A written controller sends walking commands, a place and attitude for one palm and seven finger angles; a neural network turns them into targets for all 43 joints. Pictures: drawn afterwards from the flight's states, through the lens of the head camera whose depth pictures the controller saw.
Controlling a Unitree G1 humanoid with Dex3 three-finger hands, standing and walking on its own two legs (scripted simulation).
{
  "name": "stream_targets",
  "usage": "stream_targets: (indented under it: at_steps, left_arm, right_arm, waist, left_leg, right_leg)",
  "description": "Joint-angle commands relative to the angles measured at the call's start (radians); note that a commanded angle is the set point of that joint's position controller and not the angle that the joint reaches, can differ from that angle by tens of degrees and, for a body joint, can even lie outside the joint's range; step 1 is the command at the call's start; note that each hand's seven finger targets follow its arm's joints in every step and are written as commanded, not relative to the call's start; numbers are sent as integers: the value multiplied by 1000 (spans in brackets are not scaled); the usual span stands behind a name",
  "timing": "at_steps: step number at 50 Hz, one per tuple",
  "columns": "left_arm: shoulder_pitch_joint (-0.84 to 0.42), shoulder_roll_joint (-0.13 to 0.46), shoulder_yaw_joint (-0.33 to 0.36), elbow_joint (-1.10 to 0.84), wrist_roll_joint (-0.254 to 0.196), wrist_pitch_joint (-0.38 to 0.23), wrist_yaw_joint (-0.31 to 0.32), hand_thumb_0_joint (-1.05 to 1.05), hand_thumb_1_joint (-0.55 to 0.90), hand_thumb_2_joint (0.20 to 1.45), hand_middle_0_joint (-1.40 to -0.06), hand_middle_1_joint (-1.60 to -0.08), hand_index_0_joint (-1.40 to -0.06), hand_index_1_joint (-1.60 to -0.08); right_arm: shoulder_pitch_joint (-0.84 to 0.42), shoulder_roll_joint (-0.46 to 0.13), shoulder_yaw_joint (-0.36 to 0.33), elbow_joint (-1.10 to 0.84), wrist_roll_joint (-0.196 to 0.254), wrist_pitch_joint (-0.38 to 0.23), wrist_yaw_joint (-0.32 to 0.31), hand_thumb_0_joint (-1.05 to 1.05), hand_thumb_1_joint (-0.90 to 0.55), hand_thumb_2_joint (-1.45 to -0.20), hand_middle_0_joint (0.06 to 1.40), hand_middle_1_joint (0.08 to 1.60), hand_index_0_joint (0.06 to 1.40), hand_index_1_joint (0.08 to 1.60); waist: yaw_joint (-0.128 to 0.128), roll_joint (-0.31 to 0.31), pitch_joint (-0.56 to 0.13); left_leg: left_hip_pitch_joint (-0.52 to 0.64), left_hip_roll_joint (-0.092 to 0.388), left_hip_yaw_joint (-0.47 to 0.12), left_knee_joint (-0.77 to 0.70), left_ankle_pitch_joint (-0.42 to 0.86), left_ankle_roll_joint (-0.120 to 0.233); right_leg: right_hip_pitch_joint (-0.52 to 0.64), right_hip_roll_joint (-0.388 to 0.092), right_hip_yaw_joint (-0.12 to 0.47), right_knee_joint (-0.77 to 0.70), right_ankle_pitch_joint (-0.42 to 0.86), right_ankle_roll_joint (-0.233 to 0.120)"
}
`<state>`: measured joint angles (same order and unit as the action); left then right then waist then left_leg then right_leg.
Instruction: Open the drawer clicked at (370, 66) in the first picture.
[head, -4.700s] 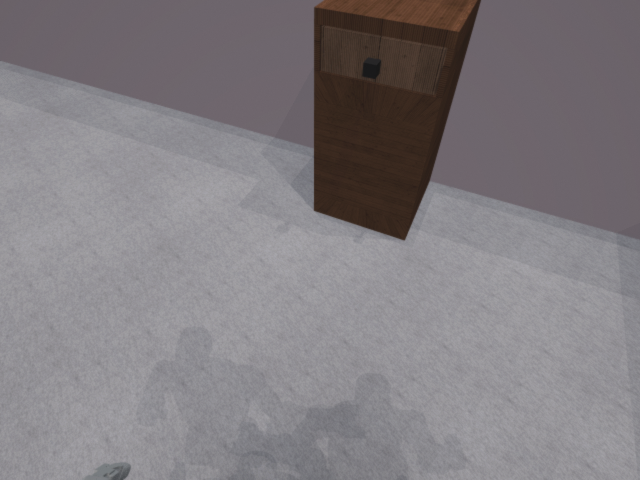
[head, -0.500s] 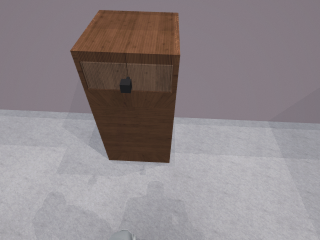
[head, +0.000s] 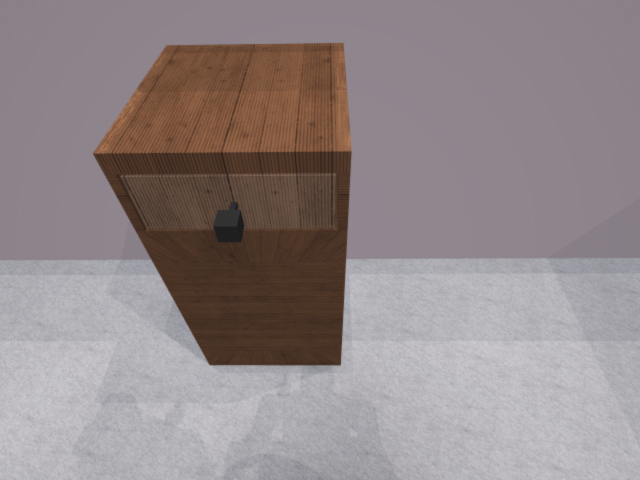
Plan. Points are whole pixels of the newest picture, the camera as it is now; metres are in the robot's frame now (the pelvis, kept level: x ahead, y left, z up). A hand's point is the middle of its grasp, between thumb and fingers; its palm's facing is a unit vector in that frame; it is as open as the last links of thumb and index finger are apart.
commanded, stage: come to a stop and stand still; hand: left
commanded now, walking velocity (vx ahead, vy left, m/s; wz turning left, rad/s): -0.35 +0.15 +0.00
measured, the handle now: (231, 218) +0.55 +0.19 -0.03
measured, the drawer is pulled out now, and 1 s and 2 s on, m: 0.00 0.00 0.00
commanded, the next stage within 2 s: look again from close up in 1.26 s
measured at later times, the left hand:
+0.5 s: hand out of the picture +0.04 +0.23 -0.17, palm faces +0.10 -0.97 -0.20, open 7.4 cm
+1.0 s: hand out of the picture -0.02 +0.13 -0.16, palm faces +0.06 -0.98 -0.17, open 7.3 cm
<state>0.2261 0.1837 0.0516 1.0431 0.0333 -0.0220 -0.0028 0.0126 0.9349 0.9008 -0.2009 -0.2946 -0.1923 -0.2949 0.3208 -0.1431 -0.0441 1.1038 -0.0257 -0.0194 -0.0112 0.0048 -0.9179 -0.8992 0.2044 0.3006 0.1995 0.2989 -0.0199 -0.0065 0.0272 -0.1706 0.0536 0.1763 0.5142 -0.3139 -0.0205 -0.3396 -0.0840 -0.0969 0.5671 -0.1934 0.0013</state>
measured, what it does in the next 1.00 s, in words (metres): steps on the spot: left foot, then right foot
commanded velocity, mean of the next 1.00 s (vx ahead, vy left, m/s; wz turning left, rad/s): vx -0.04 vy -0.02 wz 0.00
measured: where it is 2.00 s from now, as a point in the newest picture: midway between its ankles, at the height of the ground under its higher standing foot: outside the picture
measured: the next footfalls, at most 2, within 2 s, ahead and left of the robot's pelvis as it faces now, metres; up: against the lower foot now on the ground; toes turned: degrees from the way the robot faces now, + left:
left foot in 0.40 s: +0.04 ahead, +0.13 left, +0.00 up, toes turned +4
right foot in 0.74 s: +0.04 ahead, -0.07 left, +0.00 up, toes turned +1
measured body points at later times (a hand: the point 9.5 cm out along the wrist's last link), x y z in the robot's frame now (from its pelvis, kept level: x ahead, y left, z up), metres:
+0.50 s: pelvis +0.00 +0.03 +0.00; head +0.02 +0.05 +0.45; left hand +0.04 +0.28 -0.16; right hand +0.08 -0.21 -0.13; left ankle +0.01 +0.14 -0.73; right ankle +0.02 -0.10 -0.70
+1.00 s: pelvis +0.00 -0.02 +0.01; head +0.00 -0.03 +0.46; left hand -0.02 +0.19 -0.15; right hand -0.02 -0.24 -0.16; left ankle +0.01 +0.14 -0.73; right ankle -0.03 -0.11 -0.73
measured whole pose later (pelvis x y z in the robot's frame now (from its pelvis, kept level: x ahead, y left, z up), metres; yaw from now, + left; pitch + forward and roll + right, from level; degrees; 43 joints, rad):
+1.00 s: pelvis +0.00 -0.02 +0.01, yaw +2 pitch -1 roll +0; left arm 0.29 0.11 0.00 1.16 0.01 0.00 0.03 0.02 0.93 0.90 -0.20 -0.30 -0.20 -0.30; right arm 0.29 -0.15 -0.01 1.17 -0.02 0.02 -0.03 0.01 -0.91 -0.90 0.20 0.30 0.20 0.30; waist -0.02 0.02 0.02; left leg -0.20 0.09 0.05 0.41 -0.18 -0.06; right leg -0.12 0.02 -0.07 0.43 -0.29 -0.04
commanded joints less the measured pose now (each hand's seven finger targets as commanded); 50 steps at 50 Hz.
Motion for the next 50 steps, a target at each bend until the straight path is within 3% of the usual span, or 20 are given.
stream_targets:
  at_steps: [1, 3, 5, 7, 13, 17, 18, 19, 20, 21, 24, 31, 34, 35, 37, 38, 39, 40, 43, 50]
  left_arm:
    - [134, 144, 3, 13, -16, -25, 26, 0, 900, 900, -200, -300, -200, -300]
    - [77, 134, 2, 10, -18, -21, 41, 0, 900, 900, -200, -300, -200, -300]
    - [52, 132, 13, 2, -15, -3, 56, 0, 900, 900, -200, -300, -200, -300]
    - [47, 156, 30, -14, -9, 13, 61, 0, 900, 900, -200, -300, -200, -300]
    - [-54, 174, 46, -79, -1, 38, 57, 0, 900, 900, -200, -300, -200, -300]
    - [-84, 165, 43, -88, -6, 46, 50, 0, 900, 900, -200, -300, -200, -300]
    - [-72, 136, 35, -91, -13, 50, 45, 0, 900, 900, -200, -300, -200, -300]
    - [-27, 76, 21, -98, -20, 56, 39, 0, 900, 900, -200, -300, -200, -300]
    - [-34, 50, 9, -105, -18, 58, 37, 0, 900, 900, -200, -300, -200, -300]
    - [-37, 63, 13, -98, -15, 63, 34, 0, 900, 900, -200, -300, -200, -300]
    - [20, 80, 21, -35, -10, 66, 13, 0, 900, 900, -200, -300, -200, -300]
    - [6, 46, -4, -25, -14, 49, 4, 0, 900, 900, -200, -300, -200, -300]
    - [81, 35, -11, 13, -18, 38, 9, 0, 900, 900, -200, -300, -200, -300]
    - [118, 41, -12, 32, -19, 30, 12, 0, 900, 900, -200, -300, -200, -300]
    - [130, 95, -13, 50, -18, 14, 24, 0, 900, 900, -200, -300, -200, -300]
    - [118, 110, -17, 52, -21, 12, 26, 0, 900, 900, -200, -300, -200, -300]
    - [105, 116, -13, 59, -21, 3, 27, 0, 900, 900, -200, -300, -200, -300]
    - [93, 95, -20, 61, -21, 2, 29, 0, 900, 900, -200, -300, -200, -300]
    - [93, 68, -29, 65, -27, 3, 34, 0, 900, 900, -200, -300, -200, -300]
    - [125, 50, -27, 81, -30, 8, 41, 0, 900, 900, -200, -300, -200, -300]
  right_arm:
    - [46, -40, 10, -32, 16, -2, -10, 0, -900, -900, 200, 300, 200, 300]
    - [48, -55, 4, -18, 24, 21, -20, 0, -900, -900, 200, 300, 200, 300]
    - [49, -51, -2, -9, 27, 35, -26, 0, -900, -900, 200, 300, 200, 300]
    - [-2, -60, -10, -34, 21, 51, -26, 0, -900, -900, 200, 300, 200, 300]
    - [-45, -71, -25, -99, 18, 72, -11, 0, -900, -900, 200, 300, 200, 300]
    - [22, -73, -19, -92, 13, 51, -7, 0, -900, -900, 200, 300, 200, 300]
    - [45, -91, -17, -87, 10, 39, -6, 0, -900, -900, 200, 300, 200, 300]
    - [15, -162, -26, -105, 1, 25, -6, 0, -900, -900, 200, 300, 200, 300]
    - [-32, -209, -27, -138, -1, 24, -8, 0, -900, -900, 200, 300, 200, 300]
    - [-89, -211, -22, -149, -5, 19, -16, 0, -900, -900, 200, 300, 200, 300]
    - [-181, -178, -9, -146, -5, 18, -29, 0, -900, -900, 200, 300, 200, 300]
    - [-47, -195, -27, -85, -2, 15, -32, 0, -900, -900, 200, 300, 200, 300]
    - [-51, -196, -29, -66, 4, 17, -27, 0, -900, -900, 200, 300, 200, 300]
    - [-55, -182, -25, -60, 9, 16, -25, 0, -900, -900, 200, 300, 200, 300]
    - [-56, -109, -7, -56, 22, 9, -19, 0, -900, -900, 200, 300, 200, 300]
    - [-61, -86, 4, -53, 21, 9, -14, 0, -900, -900, 200, 300, 200, 300]
    - [-74, -73, 11, -48, 14, 18, -16, 0, -900, -900, 200, 300, 200, 300]
    - [-66, -77, 11, -38, 11, 24, -15, 0, -900, -900, 200, 300, 200, 300]
    - [-18, -76, 18, 9, 11, 21, -17, 0, -900, -900, 200, 300, 200, 300]
    - [16, -61, 25, 43, 12, 28, -22, 0, -900, -900, 200, 300, 200, 300]
  waist:
    - [29, -194, -41]
    - [23, -237, -50]
    - [26, -127, -82]
    - [52, -112, -72]
    - [34, -159, -85]
    - [-11, -154, -109]
    - [-18, -81, -113]
    - [4, 166, -91]
    - [5, 265, -44]
    - [10, 233, -24]
    - [42, 186, 35]
    - [-26, 149, -23]
    - [-1, 158, -48]
    - [17, 123, -53]
    - [8, -27, -32]
    - [2, -27, -35]
    - [4, -175, -9]
    - [0, -204, 18]
    - [-4, -85, 34]
    - [7, -20, 87]
  left_leg:
    - [-149, 22, -58, 110, -184, -5]
    - [-139, 36, -106, 199, -220, -8]
    - [-185, 18, -123, 257, -208, -10]
    - [-232, -6, -133, 351, -225, -16]
    - [-194, -19, -150, 352, -153, -24]
    - [-15, -21, -101, 9, 84, -16]
    - [54, 11, -125, -100, 167, -6]
    - [48, 184, -338, -203, 244, 51]
    - [-88, 308, -475, -292, 247, 123]
    - [-177, 319, -501, -351, 60, 164]
    - [-159, 231, -379, -358, -92, 145]
    - [86, 238, -338, -283, 186, 168]
    - [54, 201, -293, -217, 259, 140]
    - [23, 166, -262, -175, 267, 110]
    - [-68, 67, -161, -95, 162, 32]
    - [-41, 38, -141, -100, 133, 17]
    - [-37, 20, -128, -88, 103, 6]
    - [-17, 22, -127, -82, 94, 7]
    - [26, 46, -142, -120, 193, 9]
    - [11, 53, -141, -121, 180, 1]
  right_leg:
    - [220, -272, 254, -247, 509, -116]
    - [218, -271, 230, -188, 816, -158]
    - [294, -278, 196, -139, 919, -188]
    - [302, -299, 191, -136, 936, -211]
    - [192, -269, 132, -176, 630, -195]
    - [112, -193, 97, -117, 313, -111]
    - [61, -139, 73, -50, 164, -68]
    - [-48, -29, 16, 55, -117, -7]
    - [-40, 30, 28, 184, -317, 17]
    - [-13, 30, 93, 277, -335, 14]
    - [-59, 34, 132, 373, -216, 16]
    - [-56, 34, 82, 143, -266, 29]
    - [77, 50, 47, -66, -141, 20]
    - [149, 48, 48, -190, -31, 19]
    - [206, -74, 189, -274, 77, -23]
    - [170, -116, 201, -274, 92, -45]
    - [129, -97, 220, -296, 96, -56]
    - [88, -94, 210, -310, 68, -60]
    - [86, -51, 167, -289, 53, -45]
    - [77, -31, 159, -319, -49, -41]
